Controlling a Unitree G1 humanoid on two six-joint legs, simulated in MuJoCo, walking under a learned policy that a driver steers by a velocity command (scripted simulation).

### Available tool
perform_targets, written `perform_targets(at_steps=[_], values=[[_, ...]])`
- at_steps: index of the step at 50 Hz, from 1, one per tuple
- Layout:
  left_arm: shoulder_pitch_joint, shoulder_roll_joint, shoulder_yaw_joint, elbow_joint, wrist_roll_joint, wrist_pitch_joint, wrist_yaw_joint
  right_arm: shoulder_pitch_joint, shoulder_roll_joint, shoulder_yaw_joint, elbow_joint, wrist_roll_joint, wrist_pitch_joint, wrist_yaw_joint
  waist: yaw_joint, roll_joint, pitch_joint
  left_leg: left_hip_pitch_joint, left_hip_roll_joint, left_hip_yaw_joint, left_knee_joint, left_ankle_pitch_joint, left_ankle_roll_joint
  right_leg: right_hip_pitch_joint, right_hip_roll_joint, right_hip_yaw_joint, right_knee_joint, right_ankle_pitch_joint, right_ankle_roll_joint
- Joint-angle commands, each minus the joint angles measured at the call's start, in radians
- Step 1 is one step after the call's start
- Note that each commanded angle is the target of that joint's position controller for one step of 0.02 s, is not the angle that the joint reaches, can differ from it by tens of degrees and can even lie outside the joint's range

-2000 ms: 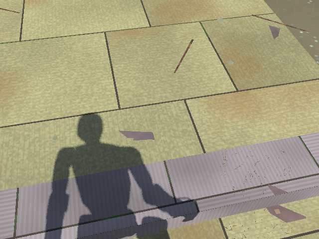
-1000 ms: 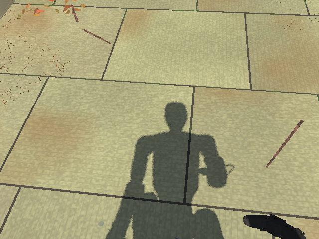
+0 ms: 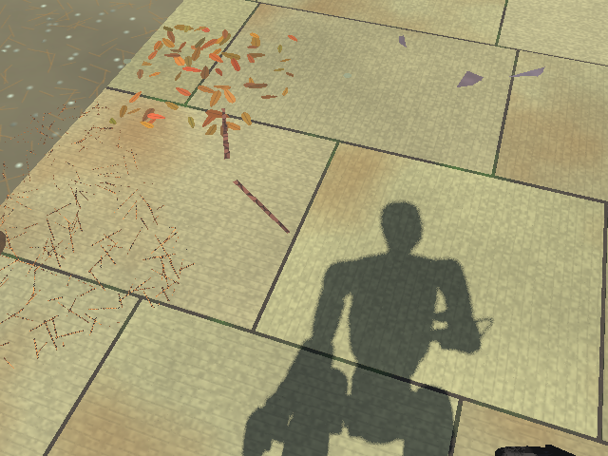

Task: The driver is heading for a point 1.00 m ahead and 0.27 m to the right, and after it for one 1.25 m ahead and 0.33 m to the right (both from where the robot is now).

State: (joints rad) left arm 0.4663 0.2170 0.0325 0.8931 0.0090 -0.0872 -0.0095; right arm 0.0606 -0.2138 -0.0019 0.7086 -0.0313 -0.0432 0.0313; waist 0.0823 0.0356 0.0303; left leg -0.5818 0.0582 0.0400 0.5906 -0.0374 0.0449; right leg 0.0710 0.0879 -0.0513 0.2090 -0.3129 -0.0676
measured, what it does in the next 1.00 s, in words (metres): walks ahead: left foot, then right foot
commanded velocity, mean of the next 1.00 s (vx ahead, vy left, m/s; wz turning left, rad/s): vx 0.10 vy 0.00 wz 0.00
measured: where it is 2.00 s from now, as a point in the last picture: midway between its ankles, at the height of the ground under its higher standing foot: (323, 422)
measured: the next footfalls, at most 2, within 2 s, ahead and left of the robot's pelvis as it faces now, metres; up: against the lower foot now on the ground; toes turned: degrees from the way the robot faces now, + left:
left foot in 0.06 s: +0.21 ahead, +0.10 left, +0.00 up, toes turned +2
right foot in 0.46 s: +0.19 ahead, -0.10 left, +0.00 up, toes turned -2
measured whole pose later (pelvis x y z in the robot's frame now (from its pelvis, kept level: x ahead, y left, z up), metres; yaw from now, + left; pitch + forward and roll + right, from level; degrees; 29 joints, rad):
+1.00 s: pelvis +0.16 +0.00 +0.01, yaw -1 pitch -2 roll +0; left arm 0.29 0.15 -0.01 1.10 0.01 -0.01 0.04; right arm 0.29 -0.16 -0.01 1.10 -0.01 -0.01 -0.04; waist 0.00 0.00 0.03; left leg -0.15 -0.02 0.05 0.37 -0.19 0.03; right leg -0.13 0.01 -0.02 0.39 -0.22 -0.02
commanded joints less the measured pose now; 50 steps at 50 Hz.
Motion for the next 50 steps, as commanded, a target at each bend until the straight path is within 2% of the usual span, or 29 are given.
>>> perform_targets(at_steps=[1,2,3,4,5,6,7,8,9,10,12,14,16,18,20,21,22,23,24,25,26,28,31,33,50], values=[[0.006,0.158,0.034,-0.027,0.004,-0.001,0.017,0.057,-0.088,-0.030,-0.038,-0.012,-0.032,-0.015,-0.083,-0.112,-0.023,0.167,-0.082,0.027,-0.075,-0.043,0.042,0.000,-0.264,0.096,0.176,0.957,-0.068],[-0.010,0.159,0.032,-0.027,-0.005,0.002,0.020,0.198,-0.104,-0.038,0.012,-0.024,-0.047,-0.024,-0.147,-0.088,-0.094,0.337,-0.094,0.029,-0.157,0.057,0.066,-0.030,-0.224,0.066,0.335,0.956,-0.040],[-0.007,0.142,0.025,-0.050,-0.016,-0.002,0.023,0.336,-0.158,-0.052,0.047,-0.044,-0.059,-0.036,-0.187,-0.048,-0.207,0.591,0.039,-0.075,-0.110,0.310,0.099,-0.187,-0.185,0.046,0.538,0.687,-0.016],[0.127,0.035,-0.001,-0.071,-0.052,0.001,0.024,0.413,-0.253,-0.077,0.047,-0.055,-0.054,-0.039,-0.158,0.171,-0.392,0.906,0.389,-0.437,-0.039,0.801,0.273,-0.468,-0.041,-0.014,0.924,-0.043,0.029],[0.132,0.121,0.023,-0.039,-0.034,0.019,0.034,0.431,-0.221,-0.079,0.056,0.017,-0.038,-0.032,-0.173,0.121,-0.476,0.894,0.402,-0.547,-0.079,0.983,0.345,-0.526,0.011,0.094,1.070,-0.298,0.034],[0.062,0.116,0.026,-0.050,-0.020,0.028,0.035,0.339,-0.175,-0.066,0.049,0.030,-0.035,-0.032,-0.135,0.058,-0.340,0.781,0.347,-0.407,-0.116,0.912,0.313,-0.580,-0.037,0.145,1.084,-0.245,0.038],[-0.002,0.092,0.016,-0.061,-0.006,0.030,0.032,0.257,-0.109,-0.047,0.045,0.027,-0.035,-0.035,-0.115,0.036,-0.211,0.662,0.296,-0.324,-0.174,0.794,0.266,-0.616,-0.073,0.132,1.019,-0.200,0.044],[-0.034,0.083,0.015,-0.061,0.003,0.041,0.027,0.217,-0.070,-0.034,0.050,0.026,-0.036,-0.040,-0.089,0.026,-0.128,0.547,0.246,-0.260,-0.227,0.708,0.219,-0.588,-0.102,0.127,0.950,-0.164,0.053],[-0.025,0.077,0.015,-0.058,0.017,0.057,0.021,0.191,-0.055,-0.027,0.057,0.030,-0.034,-0.045,-0.056,0.035,-0.097,0.448,0.207,-0.207,-0.269,0.653,0.191,-0.523,-0.116,0.120,0.887,-0.133,0.067],[0.000,0.063,0.013,-0.043,0.021,0.073,0.016,0.180,-0.057,-0.024,0.061,0.023,-0.036,-0.046,-0.038,0.037,-0.106,0.381,0.187,-0.166,-0.285,0.656,0.178,-0.441,-0.108,0.105,0.855,-0.101,0.075],[0.027,0.041,0.009,-0.029,0.015,0.091,0.012,0.165,-0.079,-0.026,0.074,0.014,-0.045,-0.043,-0.005,0.046,-0.132,0.314,0.159,-0.102,-0.299,0.667,0.178,-0.356,-0.099,0.081,0.777,-0.062,0.085],[-0.011,0.030,0.001,-0.030,0.017,0.099,0.017,0.157,-0.088,-0.027,0.089,0.009,-0.045,-0.038,-0.005,0.066,-0.125,0.285,0.133,-0.066,-0.309,0.561,0.162,-0.327,-0.110,0.063,0.638,-0.019,0.083],[-0.065,0.038,-0.003,-0.029,0.017,0.109,0.025,0.192,-0.096,-0.029,0.112,0.008,-0.035,-0.035,-0.035,0.089,-0.117,0.277,0.130,-0.077,-0.327,0.371,0.156,-0.307,-0.115,0.047,0.550,0.017,0.080],[-0.105,0.051,-0.003,-0.027,0.015,0.115,0.031,0.215,-0.103,-0.033,0.130,0.007,-0.018,-0.035,-0.058,0.085,-0.097,0.256,0.136,-0.114,-0.353,0.097,0.154,-0.291,-0.120,0.039,0.489,0.024,0.074],[-0.130,0.046,-0.007,-0.022,0.017,0.111,0.035,0.212,-0.103,-0.034,0.140,0.010,0.000,-0.038,-0.059,0.059,-0.055,0.216,0.132,-0.149,-0.360,-0.169,0.142,-0.257,-0.116,0.028,0.387,0.046,0.061],[-0.125,0.040,-0.011,-0.014,0.020,0.104,0.037,0.202,-0.097,-0.032,0.143,0.015,0.008,-0.042,-0.048,0.038,-0.034,0.183,0.119,-0.156,-0.348,-0.271,0.120,-0.211,-0.114,0.024,0.298,0.085,0.051],[-0.127,0.052,-0.011,-0.009,0.025,0.094,0.040,0.217,-0.083,-0.028,0.151,0.013,0.012,-0.046,-0.050,0.005,-0.014,0.158,0.101,-0.164,-0.334,-0.328,0.086,-0.172,-0.140,0.061,0.220,0.122,0.042],[-0.109,0.083,-0.008,-0.005,0.032,0.081,0.045,0.229,-0.064,-0.024,0.154,0.009,0.012,-0.048,-0.056,-0.040,-0.004,0.151,0.073,-0.155,-0.291,-0.329,0.051,-0.154,-0.217,0.144,0.161,0.160,0.030],[-0.153,0.142,0.004,-0.001,0.016,0.074,0.047,0.309,-0.032,-0.022,0.167,0.023,0.014,-0.044,-0.128,-0.151,0.026,0.192,-0.020,-0.086,-0.268,-0.289,0.022,-0.249,-0.274,0.232,0.134,0.148,-0.005],[-0.171,0.098,-0.004,0.010,0.003,0.070,0.039,0.318,-0.036,-0.021,0.203,0.022,0.019,-0.046,-0.116,-0.160,0.032,0.345,-0.031,-0.064,-0.259,-0.218,0.009,-0.386,-0.275,0.240,0.088,0.056,-0.011],[-0.182,0.064,-0.014,0.018,0.001,0.064,0.036,0.305,-0.053,-0.028,0.211,0.020,0.020,-0.049,-0.116,-0.143,0.042,0.415,-0.013,-0.081,-0.254,-0.155,0.009,-0.427,-0.243,0.212,0.075,0.032,0.011],[-0.170,0.059,-0.014,0.041,-0.002,0.060,0.041,0.292,-0.077,-0.037,0.225,0.019,0.018,-0.051,-0.105,-0.128,0.017,0.439,0.013,-0.100,-0.252,-0.100,0.018,-0.373,-0.195,0.160,0.091,0.089,0.034],[-0.145,0.051,-0.013,0.073,-0.004,0.060,0.045,0.284,-0.056,-0.033,0.254,0.021,0.014,-0.055,-0.092,-0.070,0.006,0.410,0.021,-0.103,-0.272,-0.090,0.015,-0.292,-0.192,0.146,0.114,0.166,0.028],[-0.140,0.047,-0.014,0.090,-0.002,0.061,0.046,0.279,-0.046,-0.031,0.273,0.022,0.016,-0.059,-0.089,-0.052,0.011,0.414,0.020,-0.100,-0.277,-0.085,0.011,-0.283,-0.194,0.144,0.116,0.183,0.024],[-0.113,0.013,-0.031,0.206,-0.001,0.072,0.055,0.292,-0.020,-0.017,0.394,0.023,0.031,-0.075,-0.086,-0.043,0.039,0.435,0.031,-0.099,-0.279,-0.061,0.005,-0.258,-0.185,0.130,0.105,0.211,0.022]])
